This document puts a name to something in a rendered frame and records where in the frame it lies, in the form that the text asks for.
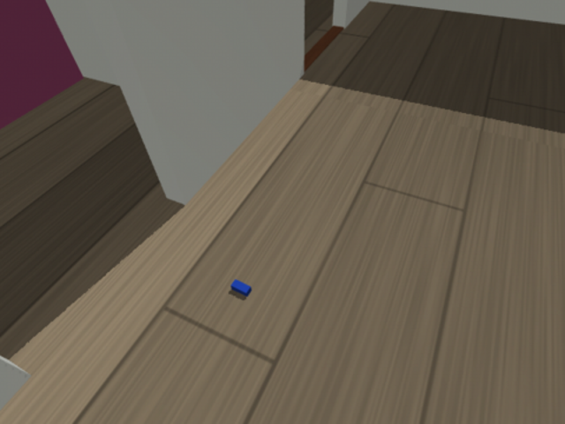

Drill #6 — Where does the small box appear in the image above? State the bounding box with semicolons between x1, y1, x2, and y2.
231;279;252;297

